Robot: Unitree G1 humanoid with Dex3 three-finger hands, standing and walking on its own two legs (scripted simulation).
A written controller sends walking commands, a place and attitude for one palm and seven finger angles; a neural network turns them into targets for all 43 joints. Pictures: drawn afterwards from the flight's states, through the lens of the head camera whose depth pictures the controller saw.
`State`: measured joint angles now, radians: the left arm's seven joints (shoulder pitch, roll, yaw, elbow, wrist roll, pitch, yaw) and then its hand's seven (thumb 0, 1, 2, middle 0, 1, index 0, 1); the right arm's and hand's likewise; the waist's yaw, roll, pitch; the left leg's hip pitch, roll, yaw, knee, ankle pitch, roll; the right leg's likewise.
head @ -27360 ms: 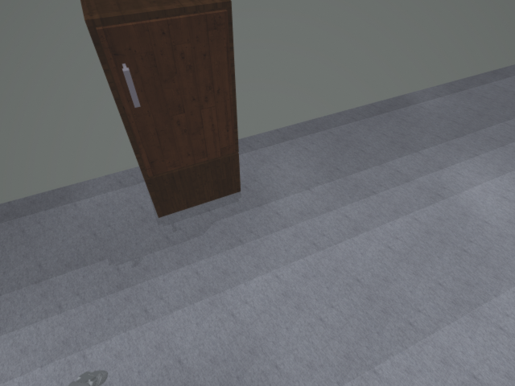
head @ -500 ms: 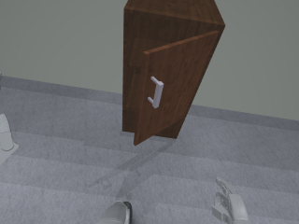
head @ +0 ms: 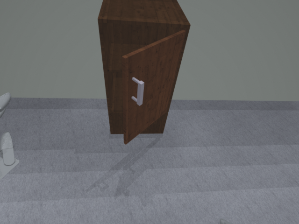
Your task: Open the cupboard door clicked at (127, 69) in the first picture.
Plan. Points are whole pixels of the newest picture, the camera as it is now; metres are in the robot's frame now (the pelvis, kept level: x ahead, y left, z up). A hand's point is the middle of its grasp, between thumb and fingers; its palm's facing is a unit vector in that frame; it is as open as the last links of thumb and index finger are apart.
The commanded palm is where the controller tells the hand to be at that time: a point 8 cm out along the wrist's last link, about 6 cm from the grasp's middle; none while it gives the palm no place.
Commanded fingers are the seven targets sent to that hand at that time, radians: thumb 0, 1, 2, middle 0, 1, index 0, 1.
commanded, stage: stop stepping back and stand still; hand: left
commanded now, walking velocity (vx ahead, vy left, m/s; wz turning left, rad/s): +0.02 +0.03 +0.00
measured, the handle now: (137, 91) +0.66 +0.07 -0.06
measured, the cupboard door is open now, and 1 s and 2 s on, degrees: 43 43 43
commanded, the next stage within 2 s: let the arm hang, fingers relaxed in 0.94 s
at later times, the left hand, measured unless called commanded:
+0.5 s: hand (66, 123) +0.28 +0.20 +0.17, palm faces +0.42 -0.73 -0.54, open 7.4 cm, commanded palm +0.20 +0.24 +0.16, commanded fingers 0.00 0.90 0.90 -0.20 -0.30 -0.20 -0.30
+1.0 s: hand (88, 120) +0.30 +0.16 +0.16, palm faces +0.32 -0.77 -0.56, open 7.4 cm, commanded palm +0.24 +0.21 +0.16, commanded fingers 0.00 0.90 0.90 -0.20 -0.30 -0.20 -0.30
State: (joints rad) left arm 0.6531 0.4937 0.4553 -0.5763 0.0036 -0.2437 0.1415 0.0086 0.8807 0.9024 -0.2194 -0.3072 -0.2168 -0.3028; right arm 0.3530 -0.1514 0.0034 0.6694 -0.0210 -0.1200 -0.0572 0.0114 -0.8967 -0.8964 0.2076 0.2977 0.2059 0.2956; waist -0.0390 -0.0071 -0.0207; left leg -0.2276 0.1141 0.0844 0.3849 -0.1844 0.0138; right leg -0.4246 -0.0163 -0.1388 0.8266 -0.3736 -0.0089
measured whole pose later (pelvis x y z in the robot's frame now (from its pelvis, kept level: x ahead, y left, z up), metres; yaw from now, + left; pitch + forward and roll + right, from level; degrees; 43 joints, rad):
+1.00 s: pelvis +0.08 -0.08 -0.01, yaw -2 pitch +1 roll +0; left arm 0.60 0.46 0.45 -0.51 -0.04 -0.21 0.16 0.01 0.88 0.90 -0.22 -0.31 -0.21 -0.30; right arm 0.15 -0.20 -0.01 0.58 0.01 -0.07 -0.04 0.01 -0.90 -0.90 0.20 0.30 0.20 0.29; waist -0.04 0.01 0.03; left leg -0.24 0.04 0.05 0.53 -0.27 -0.02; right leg -0.17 0.06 -0.06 0.44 -0.28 -0.07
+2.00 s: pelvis +0.03 -0.05 -0.01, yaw +0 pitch -1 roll +0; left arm 0.28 0.12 0.01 1.13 0.01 0.01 0.03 0.01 0.92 0.90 -0.20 -0.30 -0.20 -0.30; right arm 0.32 -0.10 0.01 1.12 -0.02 0.01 -0.02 0.00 -0.91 -0.90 0.20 0.30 0.20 0.29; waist -0.01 0.01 0.03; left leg -0.24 -0.02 0.02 0.42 -0.17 0.03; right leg -0.21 0.00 -0.08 0.44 -0.21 -0.03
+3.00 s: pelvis +0.06 -0.07 -0.01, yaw -1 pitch -1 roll +0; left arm 0.29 0.12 0.02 1.14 0.01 0.00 0.03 0.00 0.91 0.90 -0.20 -0.30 -0.20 -0.30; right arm 0.27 -0.12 0.00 1.15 -0.02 0.01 -0.04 0.00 -0.91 -0.90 0.20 0.30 0.20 0.29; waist 0.00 0.01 0.05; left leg -0.18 0.01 0.02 0.42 -0.22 -0.01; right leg -0.15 0.04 -0.07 0.42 -0.25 -0.06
